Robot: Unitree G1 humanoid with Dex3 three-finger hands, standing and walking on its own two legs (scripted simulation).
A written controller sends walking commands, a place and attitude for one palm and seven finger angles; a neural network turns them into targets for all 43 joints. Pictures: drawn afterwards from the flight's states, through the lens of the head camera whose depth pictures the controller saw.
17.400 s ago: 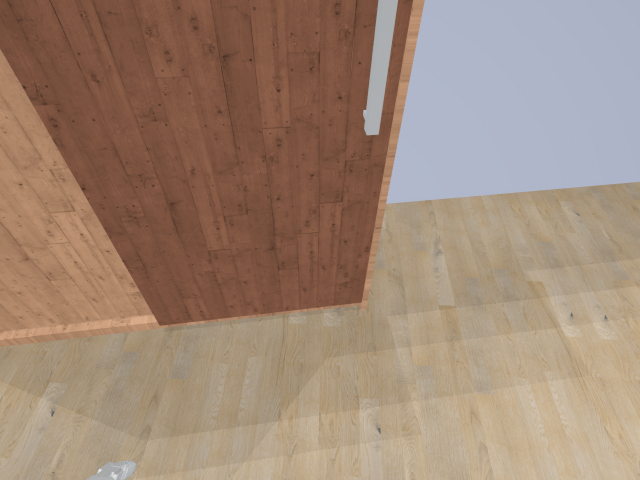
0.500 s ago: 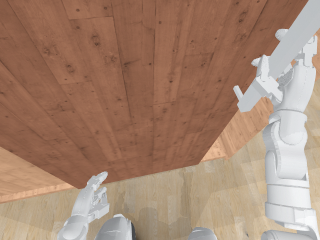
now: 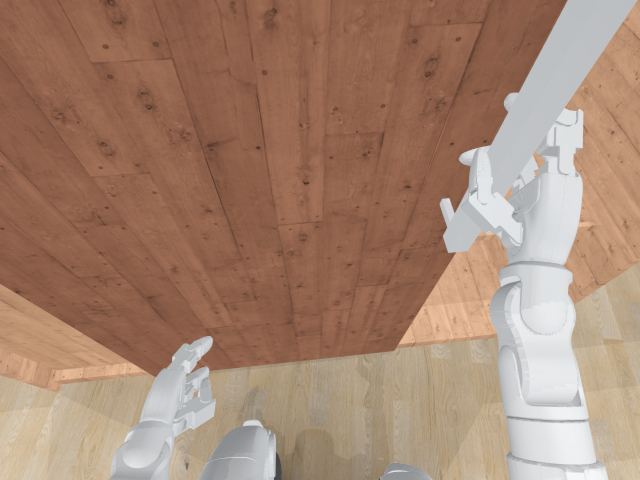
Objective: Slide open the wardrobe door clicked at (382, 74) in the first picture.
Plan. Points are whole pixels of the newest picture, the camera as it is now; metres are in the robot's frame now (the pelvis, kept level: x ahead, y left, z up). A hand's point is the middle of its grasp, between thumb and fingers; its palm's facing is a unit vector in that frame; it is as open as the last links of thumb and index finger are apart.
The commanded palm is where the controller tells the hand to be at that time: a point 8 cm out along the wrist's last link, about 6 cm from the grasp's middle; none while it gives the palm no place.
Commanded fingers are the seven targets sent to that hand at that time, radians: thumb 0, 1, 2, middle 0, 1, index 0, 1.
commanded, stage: step sideways, sliding the door along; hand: right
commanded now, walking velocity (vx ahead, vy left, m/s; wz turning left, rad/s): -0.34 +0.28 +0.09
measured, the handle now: (499, 135) +0.40 -0.19 +0.20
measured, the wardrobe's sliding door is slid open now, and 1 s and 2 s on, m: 0.40 0.57 0.57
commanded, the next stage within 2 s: stop walking and hold the door there in 0.98 s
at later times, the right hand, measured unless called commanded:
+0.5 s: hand (307, 212) +0.33 +0.00 +0.17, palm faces +0.12 +0.99 -0.06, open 7.6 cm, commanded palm +0.31 -0.03 +0.17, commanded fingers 0.00 -0.90 -0.90 0.45 1.40 0.45 1.40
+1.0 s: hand (275, 202) +0.34 +0.03 +0.18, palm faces +0.42 +0.90 -0.05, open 7.3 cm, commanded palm +0.30 +0.06 +0.18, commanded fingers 0.00 -0.90 -0.90 0.45 1.40 0.45 1.40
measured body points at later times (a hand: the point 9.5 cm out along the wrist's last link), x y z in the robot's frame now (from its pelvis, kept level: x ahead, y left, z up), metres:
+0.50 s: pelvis -0.08 +0.13 -0.01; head -0.02 +0.13 +0.43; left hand +0.07 +0.40 -0.10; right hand +0.32 -0.05 +0.18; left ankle +0.01 +0.22 -0.70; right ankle -0.07 +0.01 -0.74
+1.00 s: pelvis -0.11 +0.28 -0.01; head -0.03 +0.27 +0.43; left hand +0.03 +0.53 -0.12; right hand +0.31 -0.02 +0.18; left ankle -0.11 +0.41 -0.70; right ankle -0.09 +0.10 -0.74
